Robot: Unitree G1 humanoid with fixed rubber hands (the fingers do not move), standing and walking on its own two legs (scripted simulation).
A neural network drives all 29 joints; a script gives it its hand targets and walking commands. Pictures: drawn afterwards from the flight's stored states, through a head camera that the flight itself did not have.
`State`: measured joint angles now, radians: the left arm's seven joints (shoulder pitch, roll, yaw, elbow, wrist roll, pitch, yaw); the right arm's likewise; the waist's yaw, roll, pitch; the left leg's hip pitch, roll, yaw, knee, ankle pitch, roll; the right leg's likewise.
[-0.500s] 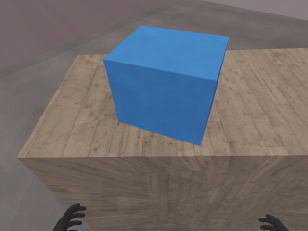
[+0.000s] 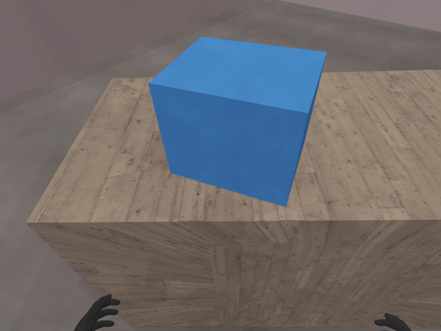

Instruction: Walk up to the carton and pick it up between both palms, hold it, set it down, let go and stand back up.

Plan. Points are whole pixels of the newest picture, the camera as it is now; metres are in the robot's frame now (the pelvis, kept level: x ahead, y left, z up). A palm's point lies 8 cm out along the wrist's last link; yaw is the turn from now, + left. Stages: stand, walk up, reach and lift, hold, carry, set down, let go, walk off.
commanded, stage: walk up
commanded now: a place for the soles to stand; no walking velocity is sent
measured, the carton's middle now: (241, 117) +0.51 -0.01 +0.14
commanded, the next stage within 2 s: none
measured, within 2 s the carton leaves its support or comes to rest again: neither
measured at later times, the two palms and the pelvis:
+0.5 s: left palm out of the picture +0.11 +0.23 -0.04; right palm out of the picture +0.11 -0.42 -0.09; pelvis +0.02 -0.09 +0.02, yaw -1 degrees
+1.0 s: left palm out of the picture +0.08 +0.29 -0.09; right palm out of the picture +0.10 -0.34 -0.06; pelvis -0.01 -0.03 +0.01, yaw +1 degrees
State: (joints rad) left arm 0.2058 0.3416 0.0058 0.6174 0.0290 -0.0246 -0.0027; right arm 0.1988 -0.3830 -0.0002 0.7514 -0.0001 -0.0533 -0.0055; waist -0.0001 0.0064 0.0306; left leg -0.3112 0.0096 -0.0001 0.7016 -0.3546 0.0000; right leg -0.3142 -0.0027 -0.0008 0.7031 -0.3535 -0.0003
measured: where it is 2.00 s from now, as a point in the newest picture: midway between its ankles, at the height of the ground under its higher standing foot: outside the picture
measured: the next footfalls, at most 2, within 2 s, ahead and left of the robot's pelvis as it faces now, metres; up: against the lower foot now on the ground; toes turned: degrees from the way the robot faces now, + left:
right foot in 0.24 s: +0.05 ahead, -0.17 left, +0.00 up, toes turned +0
left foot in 0.78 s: +0.08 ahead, +0.08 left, +0.00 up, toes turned +4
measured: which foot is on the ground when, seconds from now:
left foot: down 0.00-0.24, up 0.26-0.76, down 0.78-1.00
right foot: down 0.00-0.00, up 0.02-0.22, down 0.24-0.80, up 0.82-1.00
